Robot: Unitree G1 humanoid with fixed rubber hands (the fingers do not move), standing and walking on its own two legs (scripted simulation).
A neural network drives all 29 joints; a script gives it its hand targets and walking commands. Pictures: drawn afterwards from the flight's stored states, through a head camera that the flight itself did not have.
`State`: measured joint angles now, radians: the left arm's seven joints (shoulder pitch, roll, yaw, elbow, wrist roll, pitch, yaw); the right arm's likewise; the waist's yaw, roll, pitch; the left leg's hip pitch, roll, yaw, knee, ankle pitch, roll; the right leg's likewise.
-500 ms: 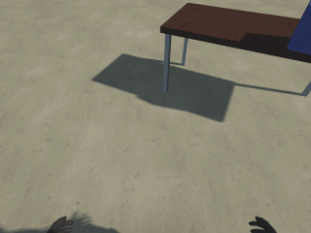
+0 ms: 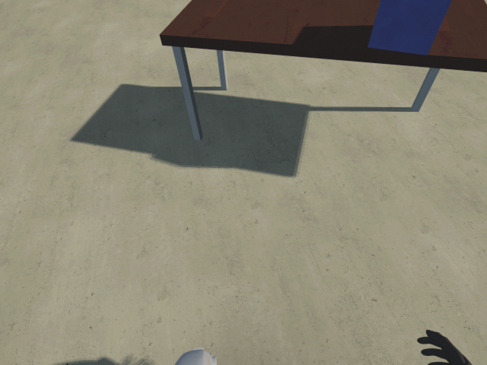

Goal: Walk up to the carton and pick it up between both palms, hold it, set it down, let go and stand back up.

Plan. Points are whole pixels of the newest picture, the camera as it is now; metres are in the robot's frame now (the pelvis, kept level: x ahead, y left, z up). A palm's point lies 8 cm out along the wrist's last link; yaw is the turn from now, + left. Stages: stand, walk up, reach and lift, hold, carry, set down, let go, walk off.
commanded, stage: walk up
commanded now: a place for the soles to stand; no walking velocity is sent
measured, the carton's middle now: (410, 4) +1.23 -0.62 +0.02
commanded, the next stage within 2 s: none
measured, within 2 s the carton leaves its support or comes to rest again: neither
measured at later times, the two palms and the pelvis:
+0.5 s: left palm (110, 312) +0.25 +0.27 -0.11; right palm (472, 305) +0.22 -0.36 -0.06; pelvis +0.14 -0.03 -0.01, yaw -4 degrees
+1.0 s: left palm (156, 248) +0.37 +0.20 -0.10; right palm (475, 252) +0.32 -0.43 -0.09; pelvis +0.27 -0.10 -0.01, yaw -10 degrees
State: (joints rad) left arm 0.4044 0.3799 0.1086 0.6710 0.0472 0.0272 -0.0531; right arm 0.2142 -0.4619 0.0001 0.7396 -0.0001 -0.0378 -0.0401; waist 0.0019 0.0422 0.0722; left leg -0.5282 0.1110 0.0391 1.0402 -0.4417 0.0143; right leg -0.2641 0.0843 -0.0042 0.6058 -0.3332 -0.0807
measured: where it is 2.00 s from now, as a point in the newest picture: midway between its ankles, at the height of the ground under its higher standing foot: (307, 291)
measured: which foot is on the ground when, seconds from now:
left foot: up 0.00-0.20, down 0.22-0.64, up 0.66-1.00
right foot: down 0.00-0.24, up 0.26-0.60, down 0.62-1.00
